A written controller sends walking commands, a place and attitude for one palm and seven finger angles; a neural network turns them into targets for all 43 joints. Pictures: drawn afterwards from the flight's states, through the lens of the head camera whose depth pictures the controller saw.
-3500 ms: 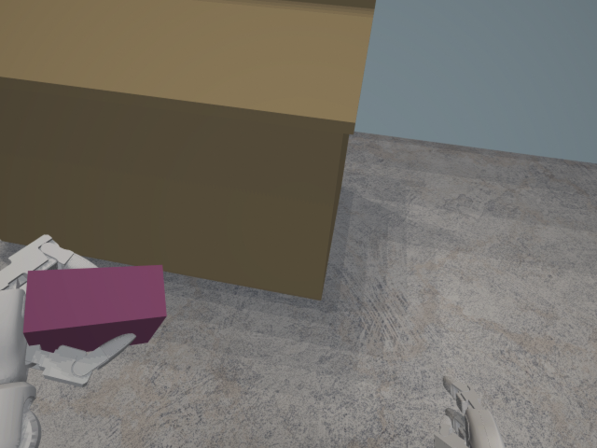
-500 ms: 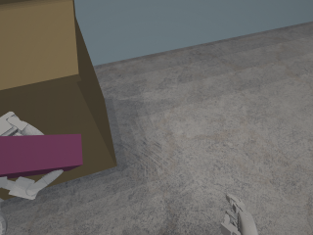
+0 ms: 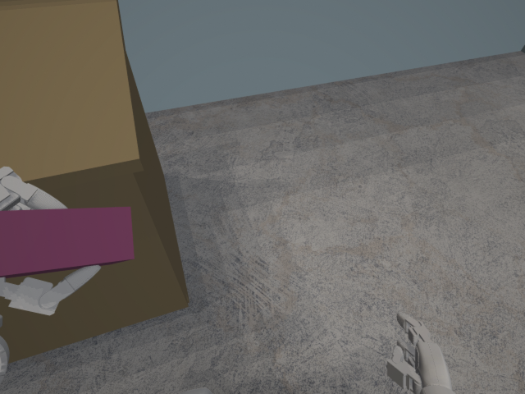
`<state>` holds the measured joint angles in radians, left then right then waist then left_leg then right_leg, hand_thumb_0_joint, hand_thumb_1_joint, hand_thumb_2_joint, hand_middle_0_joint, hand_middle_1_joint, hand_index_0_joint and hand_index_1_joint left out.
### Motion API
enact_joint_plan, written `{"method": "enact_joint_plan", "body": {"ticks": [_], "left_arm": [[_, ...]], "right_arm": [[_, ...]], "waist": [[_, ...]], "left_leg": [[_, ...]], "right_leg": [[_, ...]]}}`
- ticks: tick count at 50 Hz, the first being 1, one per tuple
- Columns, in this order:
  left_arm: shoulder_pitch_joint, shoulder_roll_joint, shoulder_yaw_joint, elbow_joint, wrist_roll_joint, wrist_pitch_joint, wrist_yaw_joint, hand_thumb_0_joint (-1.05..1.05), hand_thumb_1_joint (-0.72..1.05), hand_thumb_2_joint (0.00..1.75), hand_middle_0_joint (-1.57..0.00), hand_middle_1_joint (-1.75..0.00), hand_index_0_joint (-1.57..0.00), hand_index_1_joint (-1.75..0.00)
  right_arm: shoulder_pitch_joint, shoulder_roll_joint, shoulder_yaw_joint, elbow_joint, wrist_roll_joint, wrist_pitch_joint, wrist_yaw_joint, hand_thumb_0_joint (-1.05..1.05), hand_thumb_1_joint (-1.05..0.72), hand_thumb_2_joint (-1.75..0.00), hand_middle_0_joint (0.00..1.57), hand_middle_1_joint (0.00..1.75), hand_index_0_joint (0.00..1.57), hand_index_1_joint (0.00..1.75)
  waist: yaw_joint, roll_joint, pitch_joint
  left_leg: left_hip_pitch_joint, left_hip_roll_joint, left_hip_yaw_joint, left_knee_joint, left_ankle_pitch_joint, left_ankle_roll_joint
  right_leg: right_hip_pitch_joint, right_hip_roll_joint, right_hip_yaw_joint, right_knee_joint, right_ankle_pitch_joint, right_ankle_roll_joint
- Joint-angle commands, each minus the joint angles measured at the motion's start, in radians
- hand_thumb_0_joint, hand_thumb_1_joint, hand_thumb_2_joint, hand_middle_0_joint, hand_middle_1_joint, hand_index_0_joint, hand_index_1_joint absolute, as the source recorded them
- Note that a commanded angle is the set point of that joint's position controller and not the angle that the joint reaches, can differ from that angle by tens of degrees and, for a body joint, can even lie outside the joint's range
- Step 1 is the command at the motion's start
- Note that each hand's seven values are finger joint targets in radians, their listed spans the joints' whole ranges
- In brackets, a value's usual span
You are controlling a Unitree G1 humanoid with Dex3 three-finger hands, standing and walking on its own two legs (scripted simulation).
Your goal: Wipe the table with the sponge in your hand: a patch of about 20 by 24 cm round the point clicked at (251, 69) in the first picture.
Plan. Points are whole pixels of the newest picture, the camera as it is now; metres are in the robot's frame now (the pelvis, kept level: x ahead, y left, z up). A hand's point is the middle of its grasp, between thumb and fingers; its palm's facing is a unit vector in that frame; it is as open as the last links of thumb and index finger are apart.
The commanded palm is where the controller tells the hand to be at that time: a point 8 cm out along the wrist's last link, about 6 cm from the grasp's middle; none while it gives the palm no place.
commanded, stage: take the last steps up to it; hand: left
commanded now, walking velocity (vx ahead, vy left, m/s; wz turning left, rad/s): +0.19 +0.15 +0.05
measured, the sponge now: (81, 242) +0.24 +0.21 +0.17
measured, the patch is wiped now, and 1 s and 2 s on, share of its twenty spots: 0.00 0.00 0.00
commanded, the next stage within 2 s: come to a stop and stand still in 0.28 s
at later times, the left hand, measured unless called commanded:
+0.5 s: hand (45, 202) +0.28 +0.26 +0.18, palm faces +0.37 -0.81 -0.45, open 9.4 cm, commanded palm +0.22 +0.32 +0.19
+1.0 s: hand (23, 225) +0.26 +0.28 +0.18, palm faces +0.37 -0.84 -0.40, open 9.4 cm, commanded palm +0.21 +0.32 +0.19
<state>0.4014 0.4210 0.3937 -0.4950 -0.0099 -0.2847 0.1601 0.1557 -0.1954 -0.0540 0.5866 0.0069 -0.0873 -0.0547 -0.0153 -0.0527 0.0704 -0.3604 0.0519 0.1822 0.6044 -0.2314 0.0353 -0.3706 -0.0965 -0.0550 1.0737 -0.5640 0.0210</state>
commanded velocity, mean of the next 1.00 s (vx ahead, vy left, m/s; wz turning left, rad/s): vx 0.02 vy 0.00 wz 0.01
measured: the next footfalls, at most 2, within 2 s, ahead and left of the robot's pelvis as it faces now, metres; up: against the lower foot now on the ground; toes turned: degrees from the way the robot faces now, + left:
right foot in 0.22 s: +0.10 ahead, -0.09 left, +0.00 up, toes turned -9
left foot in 0.54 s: +0.10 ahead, +0.17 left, +0.00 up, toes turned +1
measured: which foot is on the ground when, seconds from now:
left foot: down 0.00-0.24, up 0.26-0.52, down 0.54-1.00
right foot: up 0.00-0.20, down 0.22-0.56, up 0.58-0.80, down 0.82-1.00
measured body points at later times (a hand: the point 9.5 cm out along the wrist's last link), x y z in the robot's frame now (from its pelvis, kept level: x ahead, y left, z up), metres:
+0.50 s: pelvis +0.07 +0.04 +0.02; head +0.11 +0.03 +0.46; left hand +0.26 +0.31 +0.21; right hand +0.23 -0.22 -0.08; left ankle +0.11 +0.18 -0.70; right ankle +0.06 -0.08 -0.72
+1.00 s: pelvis +0.05 +0.05 +0.01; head +0.05 +0.03 +0.46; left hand +0.23 +0.32 +0.20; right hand +0.21 -0.17 -0.09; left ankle +0.08 +0.17 -0.71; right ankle +0.06 -0.03 -0.72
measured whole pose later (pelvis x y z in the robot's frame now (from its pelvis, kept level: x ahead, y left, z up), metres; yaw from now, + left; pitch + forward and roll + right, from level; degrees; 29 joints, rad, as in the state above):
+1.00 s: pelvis +0.05 +0.05 +0.01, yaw -1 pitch -1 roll +0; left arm 0.49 0.34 0.31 -0.49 -0.05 -0.16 0.14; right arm 0.21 -0.19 0.04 0.62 0.00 -0.06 -0.05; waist 0.01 0.04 0.03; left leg -0.33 0.04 0.03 0.65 -0.33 -0.01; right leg -0.25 0.04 -0.10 0.53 -0.26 -0.07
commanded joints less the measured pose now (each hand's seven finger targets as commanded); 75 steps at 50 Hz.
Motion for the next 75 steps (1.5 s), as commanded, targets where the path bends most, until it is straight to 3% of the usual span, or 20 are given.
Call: {"method": "enact_joint_plan", "body": {"ticks": [1, 9, 10, 12, 13, 15, 17, 23, 25, 26, 28, 30, 33, 40, 44, 50, 52, 55, 65, 75], "left_arm": [[0.027, 0.125, 0.103, -0.292, -0.012, -0.053, 0.004, 0.0, 0.1, 1.3, -1.2, -1.6, -1.2, -1.6], [0.031, 0.108, 0.092, -0.186, -0.021, 0.006, 0.008, 0.0, 0.1, 1.3, -1.2, -1.6, -1.2, -1.6], [0.01, 0.113, 0.089, -0.164, -0.015, 0.011, 0.007, 0.0, 0.1, 1.3, -1.2, -1.6, -1.2, -1.6], [-0.035, 0.158, 0.124, -0.11, -0.019, 0.015, 0.013, 0.0, 0.1, 1.3, -1.2, -1.6, -1.2, -1.6], [-0.033, 0.136, 0.097, -0.083, -0.03, 0.016, 0.011, 0.0, 0.1, 1.3, -1.2, -1.6, -1.2, -1.6], [-0.057, 0.134, 0.097, -0.11, -0.024, 0.001, 0.006, 0.0, 0.1, 1.3, -1.2, -1.6, -1.2, -1.6], [-0.022, 0.12, 0.083, -0.144, -0.003, -0.028, 0.007, 0.0, 0.1, 1.3, -1.2, -1.6, -1.2, -1.6], [0.085, 0.122, 0.11, -0.251, -0.007, -0.02, 0.033, 0.0, 0.1, 1.3, -1.2, -1.6, -1.2, -1.6], [0.079, 0.123, 0.11, -0.278, -0.013, -0.012, 0.04, 0.0, 0.1, 1.3, -1.2, -1.6, -1.2, -1.6], [0.064, 0.119, 0.104, -0.297, -0.019, -0.013, 0.038, 0.0, 0.1, 1.3, -1.2, -1.6, -1.2, -1.6], [0.027, 0.124, 0.098, -0.276, -0.027, -0.021, 0.026, 0.0, 0.1, 1.3, -1.2, -1.6, -1.2, -1.6], [0.015, 0.157, 0.132, -0.26, -0.019, -0.025, 0.012, 0.0, 0.1, 1.3, -1.2, -1.6, -1.2, -1.6], [0.052, 0.098, 0.071, -0.313, -0.026, -0.006, 0.004, 0.0, 0.1, 1.3, -1.2, -1.6, -1.2, -1.6], [0.057, 0.13, 0.098, -0.252, -0.037, 0.043, -0.004, 0.0, 0.1, 1.3, -1.2, -1.6, -1.2, -1.6], [0.038, 0.103, 0.059, -0.169, -0.057, 0.078, -0.004, 0.0, 0.1, 1.3, -1.2, -1.6, -1.2, -1.6], [-0.053, 0.116, 0.05, -0.201, -0.036, 0.063, 0.011, 0.0, 0.1, 1.3, -1.2, -1.6, -1.2, -1.6], [-0.012, 0.12, 0.054, -0.189, -0.035, 0.052, 0.012, 0.0, 0.1, 1.3, -1.2, -1.6, -1.2, -1.6], [-0.004, 0.111, 0.051, -0.205, -0.028, 0.034, 0.004, 0.0, 0.1, 1.3, -1.2, -1.6, -1.2, -1.6], [-0.015, 0.106, 0.031, -0.133, -0.025, 0.053, 0.013, 0.0, 0.1, 1.3, -1.2, -1.6, -1.2, -1.6], [-0.05, 0.095, 0.023, -0.187, -0.013, 0.038, 0.016, 0.0, 0.1, 1.3, -1.2, -1.6, -1.2, -1.6]], "right_arm": [[-0.024, -0.113, -0.02, -0.11, 0.008, -0.052, 0.006, 0.0, -0.9, -0.9, 0.2, 0.3, 0.2, 0.3], [-0.007, -0.112, 0.009, -0.094, 0.002, -0.067, -0.021, 0.0, -0.9, -0.9, 0.2, 0.3, 0.2, 0.3], [-0.012, -0.108, 0.01, -0.097, 0.001, -0.058, -0.023, 0.0, -0.9, -0.9, 0.2, 0.3, 0.2, 0.3], [-0.025, -0.09, 0.019, -0.108, -0.004, -0.053, -0.017, 0.0, -0.9, -0.9, 0.2, 0.3, 0.2, 0.3], [-0.017, -0.121, -0.003, -0.09, -0.004, -0.052, -0.004, 0.0, -0.9, -0.9, 0.2, 0.3, 0.2, 0.3], [-0.052, -0.101, 0.023, -0.074, -0.005, -0.03, 0.003, 0.0, -0.9, -0.9, 0.2, 0.3, 0.2, 0.3], [-0.058, -0.091, 0.031, -0.072, -0.012, -0.022, 0.003, 0.0, -0.9, -0.9, 0.2, 0.3, 0.2, 0.3], [-0.051, -0.077, 0.019, -0.141, -0.019, -0.014, -0.011, 0.0, -0.9, -0.9, 0.2, 0.3, 0.2, 0.3], [-0.017, -0.083, 0.005, -0.149, -0.013, -0.007, -0.025, 0.0, -0.9, -0.9, 0.2, 0.3, 0.2, 0.3], [-0.006, -0.097, -0.002, -0.157, -0.01, -0.006, -0.032, 0.0, -0.9, -0.9, 0.2, 0.3, 0.2, 0.3], [0.016, -0.136, -0.02, -0.168, 0.004, -0.013, -0.022, 0.0, -0.9, -0.9, 0.2, 0.3, 0.2, 0.3], [0.006, -0.123, -0.013, -0.143, -0.023, -0.035, -0.011, 0.0, -0.9, -0.9, 0.2, 0.3, 0.2, 0.3], [0.006, -0.122, -0.008, -0.146, -0.009, -0.053, 0.023, 0.0, -0.9, -0.9, 0.2, 0.3, 0.2, 0.3], [-0.018, -0.119, 0.019, -0.16, -0.007, -0.047, 0.018, 0.0, -0.9, -0.9, 0.2, 0.3, 0.2, 0.3], [-0.015, -0.084, 0.032, -0.151, 0.002, -0.027, 0.004, 0.0, -0.9, -0.9, 0.2, 0.3, 0.2, 0.3], [-0.049, -0.091, 0.053, -0.124, -0.002, -0.028, -0.024, 0.0, -0.9, -0.9, 0.2, 0.3, 0.2, 0.3], [-0.035, -0.121, 0.037, -0.128, -0.004, -0.028, -0.031, 0.0, -0.9, -0.9, 0.2, 0.3, 0.2, 0.3], [-0.052, -0.114, 0.05, -0.139, -0.011, -0.021, -0.035, 0.0, -0.9, -0.9, 0.2, 0.3, 0.2, 0.3], [-0.019, -0.119, 0.031, -0.123, -0.006, -0.031, -0.025, 0.0, -0.9, -0.9, 0.2, 0.3, 0.2, 0.3], [-0.031, -0.123, 0.046, -0.136, -0.012, -0.037, -0.037, 0.0, -0.9, -0.9, 0.2, 0.3, 0.2, 0.3]], "waist": [[0.022, 0.282, -0.173], [0.023, 0.201, -0.189], [0.021, 0.129, -0.179], [0.022, -0.25, -0.137], [0.025, -0.284, -0.131], [0.017, -0.105, -0.139], [0.016, -0.088, -0.144], [0.036, -0.115, -0.202], [0.008, -0.052, -0.235], [0.008, 0.034, -0.25], [0.022, 0.257, -0.251], [0.016, 0.379, -0.231], [0.008, 0.316, -0.252], [0.014, 0.231, -0.198], [0.006, -0.103, -0.146], [0.011, -0.008, -0.159], [0.023, 0.082, -0.169], [0.028, 0.246, -0.132], [0.008, 0.009, -0.105], [0.019, 0.187, -0.092]], "left_leg": [[0.164, 0.254, -0.304, -0.278, 0.119, 0.184], [0.045, 0.18, -0.168, -0.179, -0.018, 0.075], [-0.008, 0.14, -0.133, -0.09, -0.086, 0.046], [-0.272, -0.036, -0.059, 0.299, -0.295, -0.038], [-0.306, -0.015, -0.154, 0.483, -0.27, -0.055], [-0.345, 0.011, -0.213, 0.597, -0.211, -0.065], [-0.306, 0.026, -0.171, 0.51, -0.172, -0.068], [-0.023, -0.034, -0.025, 0.026, -0.028, -0.062], [0.15, -0.033, -0.032, -0.147, 0.15, -0.064], [0.241, 0.033, -0.079, -0.187, 0.323, -0.05], [0.316, 0.281, -0.342, -0.218, 0.727, 0.069], [0.322, 0.324, -0.405, -0.227, 0.771, 0.126], [0.31, 0.266, -0.267, -0.194, 0.663, 0.083], [0.073, 0.221, -0.205, -0.201, 0.185, 0.026], [0.062, -0.004, -0.124, 0.088, -0.131, -0.061], [0.1, -0.01, -0.172, -0.081, -0.012, -0.043], [0.166, 0.068, -0.232, -0.185, 0.178, -0.017], [0.006, 0.146, -0.324, -0.295, 0.095, 0.021], [0.093, -0.005, -0.19, -0.051, -0.113, -0.029], [-0.027, 0.075, -0.301, -0.312, -0.187, -0.003]], "right_leg": [[-0.179, -0.022, -0.012, 0.057, 0.06, 0.012], [0.189, 0.044, -0.119, -0.528, 0.227, 0.009], [0.233, -0.006, -0.041, -0.624, 0.27, -0.018], [0.312, -0.342, 0.505, -0.786, 0.367, -0.173], [0.317, -0.391, 0.543, -0.795, 0.443, -0.206], [0.342, -0.357, 0.384, -0.729, 0.653, -0.2], [0.356, -0.286, 0.155, -0.677, 0.918, -0.15], [0.325, -0.184, 0.011, -0.6, 0.961, -0.114], [0.274, -0.14, -0.01, -0.519, 0.842, -0.067], [0.224, -0.082, -0.027, -0.447, 0.699, -0.029], [0.028, 0.051, -0.021, -0.248, 0.008, 0.014], [-0.053, 0.055, 0.035, -0.168, -0.011, 0.012], [0.019, 0.086, 0.003, -0.299, 0.113, 0.007], [0.255, 0.09, -0.01, -0.632, 0.303, 0.004], [0.069, -0.136, 0.304, -0.808, 0.355, -0.113], [0.169, -0.086, 0.156, -0.71, 0.466, -0.095], [0.166, -0.011, 0.13, -0.673, 0.386, -0.049], [0.239, 0.055, 0.067, -0.606, 0.314, -0.016], [0.022, -0.087, 0.248, -0.865, -0.007, -0.075], [0.188, 0.048, 0.097, -0.705, 0.158, -0.027]]}}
